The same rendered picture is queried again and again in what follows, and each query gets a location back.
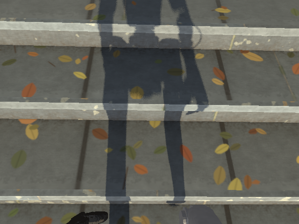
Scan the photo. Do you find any robot right thigh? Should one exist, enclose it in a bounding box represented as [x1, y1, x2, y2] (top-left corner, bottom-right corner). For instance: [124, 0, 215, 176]
[178, 204, 222, 224]

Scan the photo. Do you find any robot left hand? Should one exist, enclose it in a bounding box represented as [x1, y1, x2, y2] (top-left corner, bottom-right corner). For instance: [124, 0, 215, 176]
[66, 211, 108, 224]

